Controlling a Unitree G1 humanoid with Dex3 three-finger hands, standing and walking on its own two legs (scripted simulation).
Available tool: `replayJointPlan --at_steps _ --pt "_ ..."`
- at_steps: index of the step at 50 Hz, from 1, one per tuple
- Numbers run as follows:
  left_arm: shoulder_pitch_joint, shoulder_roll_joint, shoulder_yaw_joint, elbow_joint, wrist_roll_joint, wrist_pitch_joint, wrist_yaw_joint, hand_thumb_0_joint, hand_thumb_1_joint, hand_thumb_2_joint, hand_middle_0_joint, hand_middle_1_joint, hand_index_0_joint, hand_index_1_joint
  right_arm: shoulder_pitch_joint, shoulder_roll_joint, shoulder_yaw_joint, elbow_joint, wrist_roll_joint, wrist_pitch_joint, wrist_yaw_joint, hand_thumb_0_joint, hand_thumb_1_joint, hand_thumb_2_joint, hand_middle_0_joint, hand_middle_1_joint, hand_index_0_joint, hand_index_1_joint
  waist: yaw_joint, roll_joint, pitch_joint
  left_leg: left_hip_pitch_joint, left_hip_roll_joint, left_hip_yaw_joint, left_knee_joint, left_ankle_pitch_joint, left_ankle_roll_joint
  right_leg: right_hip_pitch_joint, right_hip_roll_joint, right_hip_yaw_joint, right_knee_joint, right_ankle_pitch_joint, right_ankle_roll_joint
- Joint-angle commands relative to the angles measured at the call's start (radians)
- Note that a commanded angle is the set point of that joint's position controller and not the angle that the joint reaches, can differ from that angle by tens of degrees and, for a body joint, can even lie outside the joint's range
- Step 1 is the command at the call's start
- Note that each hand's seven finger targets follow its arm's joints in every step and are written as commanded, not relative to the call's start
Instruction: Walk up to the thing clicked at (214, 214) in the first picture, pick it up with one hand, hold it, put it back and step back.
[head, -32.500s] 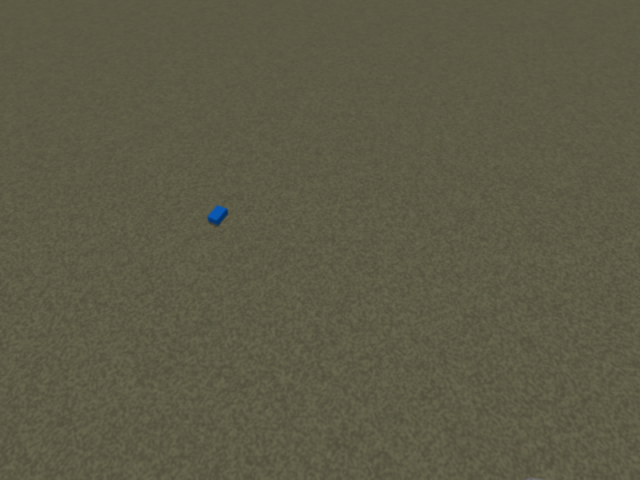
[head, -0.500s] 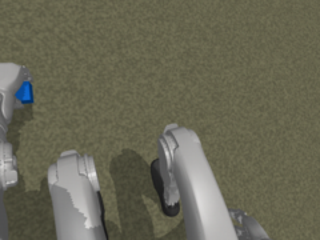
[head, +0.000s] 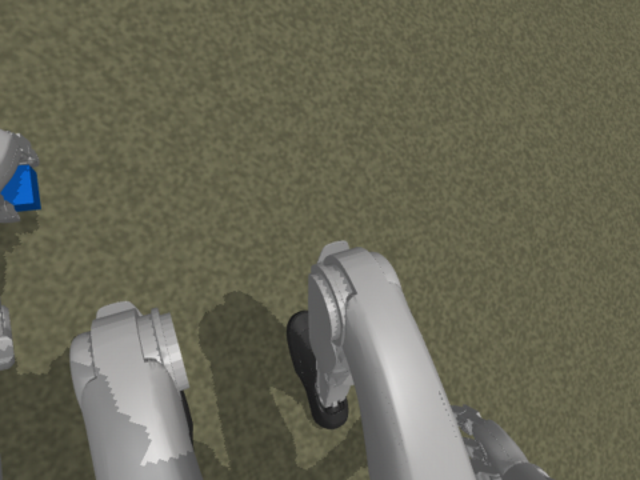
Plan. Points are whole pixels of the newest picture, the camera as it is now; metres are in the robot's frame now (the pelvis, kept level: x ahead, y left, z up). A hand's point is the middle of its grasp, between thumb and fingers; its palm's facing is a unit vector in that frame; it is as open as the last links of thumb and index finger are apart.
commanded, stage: lower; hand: left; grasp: from above
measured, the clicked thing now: out of the picture +0.48 +0.28 -0.23
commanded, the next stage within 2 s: rest in 0.06 s
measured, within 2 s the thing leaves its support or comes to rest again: rests again in 0.92 s
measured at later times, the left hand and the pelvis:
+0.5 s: hand (10, 197) +0.48 +0.27 -0.25, palm faces -0.49 -0.07 -0.87, open 7.8 cm; pelvis +0.00 +0.00 -0.02, yaw -3 degrees
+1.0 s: hand (18, 198) +0.48 +0.27 -0.27, palm faces -0.47 -0.06 -0.88, open 7.8 cm; pelvis +0.00 +0.01 -0.02, yaw -5 degrees
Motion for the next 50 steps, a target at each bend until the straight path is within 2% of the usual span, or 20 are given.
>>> replayJointPlan --at_steps 1,3,6,9,13,21,24,25,27,28,30,31,34,35,36,43,44,46,47,50 --pt "-0.346 0.233 0.038 -0.124 0.000 -0.003 0.070 0.000 0.850 0.300 -1.199 -0.249 -1.217 -0.230 0.241 -0.280 -0.080 0.009 -0.013 -0.008 -0.012 0.000 -0.910 -0.901 0.200 0.300 0.200 0.300 -0.036 0.416 -0.696 0.540 0.002 0.091 -0.245 0.273 0.031 0.363 0.026 -0.104 -0.175 0.240 -0.075" --pt "-0.349 0.238 0.038 -0.101 0.005 -0.003 0.081 0.000 0.848 0.291 -1.187 -0.265 -1.210 -0.241 0.241 -0.283 -0.073 0.014 -0.023 -0.016 -0.004 0.000 -0.911 -0.900 0.200 0.300 0.200 0.300 -0.051 0.388 -0.676 0.501 0.003 0.092 -0.228 0.250 0.038 0.373 0.031 -0.108 -0.176 0.232 -0.071" --pt "-0.317 0.265 0.050 -0.093 0.006 0.007 0.099 0.000 0.846 0.280 -1.195 -0.249 -1.216 -0.227 0.231 -0.283 -0.063 0.005 -0.024 -0.021 -0.001 0.000 -0.911 -0.900 0.200 0.300 0.200 0.300 -0.027 0.411 -0.679 0.489 0.001 0.100 -0.232 0.240 0.038 0.393 0.033 -0.102 -0.174 0.227 -0.073" --pt "-0.317 0.262 0.049 -0.092 0.003 0.017 0.108 0.000 0.822 0.307 -1.156 -0.243 -1.178 -0.221 0.224 -0.289 -0.061 0.006 -0.028 -0.027 0.002 0.000 -0.895 -0.894 0.201 0.300 0.200 0.300 -0.034 0.420 -0.687 0.500 0.005 0.091 -0.232 0.233 0.036 0.375 0.038 -0.114 -0.164 0.220 -0.074" --pt "-0.298 0.242 0.035 -0.021 -0.002 0.029 0.108 0.000 0.776 0.277 -1.112 -0.236 -1.138 -0.209 0.228 -0.305 -0.052 0.007 -0.033 -0.038 0.011 0.000 -0.894 -0.893 0.201 0.300 0.201 0.300 -0.070 0.393 -0.629 0.479 0.008 0.080 -0.209 0.246 0.036 0.355 0.038 -0.126 -0.151 0.237 -0.072" --pt "-0.271 0.343 0.113 -0.017 0.005 0.011 0.120 0.000 0.809 0.268 -1.129 -0.247 -1.159 -0.215 0.241 -0.346 -0.036 -0.002 -0.051 -0.050 0.018 0.000 -0.896 -0.895 0.201 0.300 0.201 0.300 -0.076 0.412 -0.620 0.491 0.014 0.063 -0.190 0.301 0.027 0.396 0.040 -0.146 -0.138 0.268 -0.073" --pt "-0.309 0.341 0.104 -0.016 0.018 -0.002 0.121 0.000 0.824 0.273 -1.145 -0.247 -1.173 -0.218 0.236 -0.347 -0.018 -0.014 -0.064 -0.057 0.028 0.000 -0.900 -0.897 0.201 0.300 0.200 0.300 -0.109 0.392 -0.565 0.458 0.016 0.063 -0.162 0.269 0.032 0.384 0.042 -0.150 -0.143 0.251 -0.074" --pt "-0.298 0.353 0.101 -0.040 0.019 -0.007 0.125 0.000 0.819 0.265 -1.146 -0.235 -1.172 -0.208 0.218 -0.353 -0.023 -0.020 -0.063 -0.058 0.027 0.000 -0.899 -0.897 0.201 0.301 0.200 0.301 -0.087 0.414 -0.588 0.465 0.015 0.062 -0.173 0.266 0.030 0.397 0.045 -0.149 -0.146 0.244 -0.075" --pt "-0.312 0.357 0.094 -0.042 0.022 -0.014 0.128 0.000 0.840 0.250 -1.158 -0.235 -1.188 -0.204 0.220 -0.363 -0.019 -0.021 -0.071 -0.064 0.028 0.000 -0.901 -0.898 0.201 0.301 0.200 0.301 -0.102 0.435 -0.567 0.489 0.017 0.058 -0.165 0.253 0.027 0.370 0.046 -0.155 -0.145 0.231 -0.076" --pt "-0.284 0.383 0.107 -0.047 0.026 -0.017 0.136 0.000 0.820 0.267 -1.138 -0.253 -1.167 -0.222 0.217 -0.359 -0.017 -0.014 -0.069 -0.064 0.028 0.000 -0.900 -0.898 0.201 0.301 0.200 0.301 -0.082 0.456 -0.596 0.505 0.020 0.056 -0.176 0.268 0.025 0.401 0.049 -0.156 -0.146 0.244 -0.074" --pt "-0.294 0.379 0.100 -0.035 0.032 -0.020 0.143 0.000 0.849 0.265 -1.153 -0.254 -1.184 -0.221 0.218 -0.365 -0.008 -0.011 -0.082 -0.068 0.034 0.000 -0.899 -0.897 0.201 0.301 0.201 0.301 -0.104 0.449 -0.568 0.496 0.022 0.054 -0.152 0.265 0.024 0.379 0.050 -0.164 -0.137 0.245 -0.074" --pt "-0.276 0.392 0.106 -0.028 0.033 -0.021 0.149 0.000 0.836 0.274 -1.149 -0.254 -1.177 -0.224 0.213 -0.360 -0.004 -0.012 -0.079 -0.069 0.036 0.000 -0.901 -0.899 0.201 0.301 0.201 0.301 -0.091 0.448 -0.576 0.487 0.023 0.051 -0.160 0.265 0.023 0.398 0.052 -0.163 -0.135 0.246 -0.076" --pt "-0.282 0.391 0.104 -0.021 0.040 -0.017 0.158 0.000 0.866 0.274 -1.166 -0.261 -1.197 -0.228 0.219 -0.371 -0.002 -0.011 -0.091 -0.073 0.042 0.000 -0.900 -0.898 0.201 0.301 0.200 0.301 -0.109 0.445 -0.550 0.483 0.024 0.048 -0.159 0.260 0.025 0.388 0.053 -0.171 -0.134 0.245 -0.073" --pt "-0.264 0.384 0.099 -0.010 0.033 -0.015 0.163 0.000 0.867 0.276 -1.172 -0.248 -1.201 -0.218 0.208 -0.362 -0.002 -0.006 -0.090 -0.072 0.042 0.000 -0.899 -0.898 0.201 0.301 0.200 0.301 -0.094 0.450 -0.560 0.476 0.024 0.047 -0.170 0.239 0.025 0.395 0.057 -0.166 -0.134 0.234 -0.074" --pt "-0.292 0.353 0.064 -0.009 0.030 -0.014 0.163 0.000 0.849 0.271 -1.168 -0.241 -1.194 -0.214 0.186 -0.368 0.001 -0.021 -0.089 -0.079 0.042 0.000 -0.902 -0.900 0.201 0.301 0.200 0.301 -0.106 0.436 -0.539 0.463 0.024 0.047 -0.161 0.222 0.026 0.373 0.058 -0.169 -0.139 0.224 -0.076" --pt "-0.266 0.400 0.087 0.027 0.032 0.000 0.182 0.000 0.822 0.246 -1.137 -0.238 -1.166 -0.208 0.197 -0.382 0.020 -0.015 -0.089 -0.095 0.057 0.000 -0.904 -0.901 0.200 0.301 0.200 0.301 -0.111 0.446 -0.527 0.490 0.031 0.022 -0.169 0.273 0.021 0.382 0.058 -0.183 -0.122 0.267 -0.073" --pt "-0.278 0.366 0.061 0.032 0.036 0.004 0.178 0.000 0.831 0.234 -1.143 -0.237 -1.175 -0.205 0.191 -0.384 0.019 -0.022 -0.091 -0.099 0.061 0.000 -0.904 -0.900 0.200 0.301 0.200 0.301 -0.130 0.443 -0.508 0.490 0.031 0.027 -0.157 0.261 0.022 0.364 0.058 -0.179 -0.115 0.264 -0.072" --pt "-0.274 0.405 0.087 0.029 0.030 0.004 0.188 0.000 0.821 0.256 -1.146 -0.235 -1.172 -0.209 0.187 -0.394 0.019 -0.019 -0.087 -0.103 0.062 0.000 -0.906 -0.902 0.200 0.301 0.200 0.301 -0.115 0.444 -0.509 0.483 0.032 0.022 -0.165 0.265 0.021 0.370 0.059 -0.183 -0.123 0.263 -0.073" --pt "-0.278 0.384 0.079 0.035 0.030 0.004 0.185 0.000 0.847 0.233 -1.152 -0.239 -1.184 -0.205 0.194 -0.396 0.022 -0.025 -0.091 -0.107 0.066 0.000 -0.904 -0.901 0.200 0.301 0.200 0.301 -0.133 0.454 -0.493 0.495 0.032 0.022 -0.158 0.277 0.020 0.364 0.056 -0.185 -0.120 0.271 -0.070" --pt "-0.279 0.401 0.079 0.042 0.028 0.004 0.192 0.000 0.838 0.213 -1.144 -0.232 -1.178 -0.197 0.175 -0.387 0.035 -0.026 -0.091 -0.112 0.070 0.000 -0.905 -0.902 0.200 0.301 0.200 0.301 -0.125 0.460 -0.506 0.497 0.036 0.013 -0.167 0.267 0.017 0.374 0.060 -0.187 -0.115 0.266 -0.072"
